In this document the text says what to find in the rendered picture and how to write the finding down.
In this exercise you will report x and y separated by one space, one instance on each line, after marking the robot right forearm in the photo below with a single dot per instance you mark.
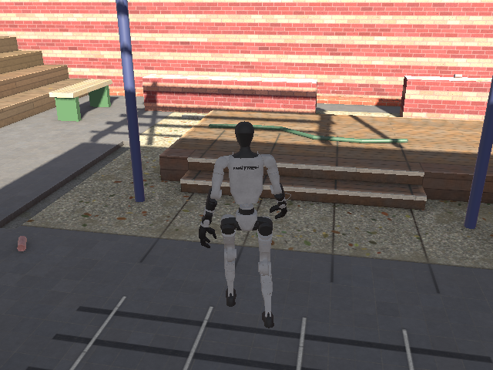
280 198

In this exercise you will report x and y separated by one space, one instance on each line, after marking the robot left forearm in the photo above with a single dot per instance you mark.
209 210

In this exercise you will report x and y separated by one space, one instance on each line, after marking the robot right hand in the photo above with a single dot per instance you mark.
281 214

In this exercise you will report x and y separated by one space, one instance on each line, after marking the robot left foot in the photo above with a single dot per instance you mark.
230 301

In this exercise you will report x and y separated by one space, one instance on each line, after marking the left robot upper arm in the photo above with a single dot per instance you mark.
217 179

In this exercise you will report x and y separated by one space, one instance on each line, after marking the robot left hand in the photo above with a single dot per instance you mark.
202 235

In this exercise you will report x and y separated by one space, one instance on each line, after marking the robot torso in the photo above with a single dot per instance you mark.
246 186

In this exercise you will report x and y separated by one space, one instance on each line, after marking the right robot upper arm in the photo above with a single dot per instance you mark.
273 173

